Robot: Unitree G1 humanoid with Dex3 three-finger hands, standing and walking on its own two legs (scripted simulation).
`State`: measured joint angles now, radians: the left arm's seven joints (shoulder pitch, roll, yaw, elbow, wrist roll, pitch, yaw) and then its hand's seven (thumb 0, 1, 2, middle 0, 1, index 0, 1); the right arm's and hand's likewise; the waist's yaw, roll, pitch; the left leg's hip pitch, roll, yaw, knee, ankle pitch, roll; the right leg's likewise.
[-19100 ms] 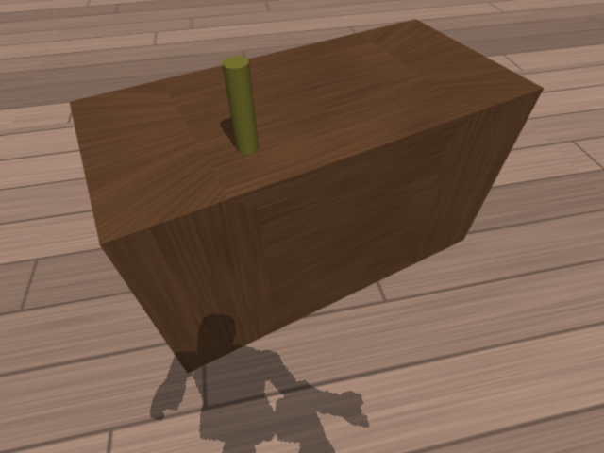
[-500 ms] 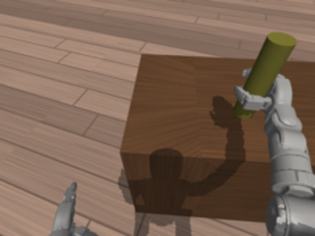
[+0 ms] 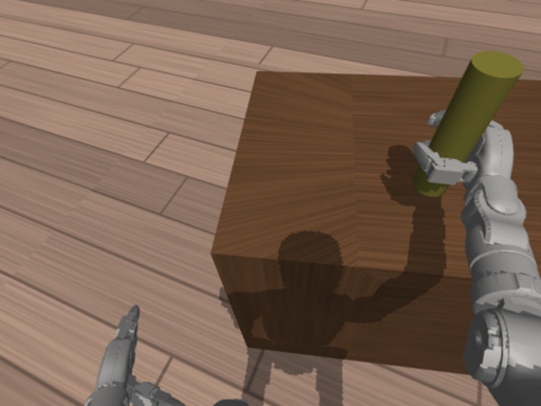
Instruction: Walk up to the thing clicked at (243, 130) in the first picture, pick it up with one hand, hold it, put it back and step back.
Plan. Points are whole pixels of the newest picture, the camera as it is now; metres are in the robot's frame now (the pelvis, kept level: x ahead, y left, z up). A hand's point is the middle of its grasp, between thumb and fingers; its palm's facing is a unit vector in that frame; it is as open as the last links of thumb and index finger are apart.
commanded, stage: crouch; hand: right
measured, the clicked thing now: (456, 135) +0.46 -0.19 +0.15
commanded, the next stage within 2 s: lower in 0.10 s
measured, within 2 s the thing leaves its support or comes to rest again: rests again in 1.18 s
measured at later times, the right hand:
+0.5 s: hand (428, 166) +0.47 -0.18 +0.07, palm faces +0.12 +0.99 +0.02, open 7.2 cm
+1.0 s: hand (424, 175) +0.48 -0.19 +0.04, palm faces +0.14 +0.99 +0.02, open 7.2 cm
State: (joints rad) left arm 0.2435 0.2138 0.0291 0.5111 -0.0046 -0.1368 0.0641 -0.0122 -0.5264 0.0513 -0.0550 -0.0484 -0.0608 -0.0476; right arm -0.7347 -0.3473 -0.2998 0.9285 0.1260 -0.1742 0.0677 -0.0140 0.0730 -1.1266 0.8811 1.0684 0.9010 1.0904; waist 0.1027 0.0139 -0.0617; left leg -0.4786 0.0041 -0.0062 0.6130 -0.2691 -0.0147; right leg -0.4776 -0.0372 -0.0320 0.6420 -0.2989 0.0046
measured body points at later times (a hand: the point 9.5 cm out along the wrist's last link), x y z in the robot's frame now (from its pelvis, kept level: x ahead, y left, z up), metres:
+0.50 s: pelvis -0.01 -0.01 -0.02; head +0.06 -0.03 +0.43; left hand +0.14 +0.26 -0.07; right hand +0.46 -0.23 +0.07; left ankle +0.02 +0.13 -0.72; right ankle +0.01 -0.12 -0.72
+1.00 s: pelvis -0.01 +0.00 -0.04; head +0.08 -0.03 +0.40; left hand +0.14 +0.26 -0.07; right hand +0.47 -0.24 +0.04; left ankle +0.02 +0.13 -0.72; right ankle +0.01 -0.12 -0.72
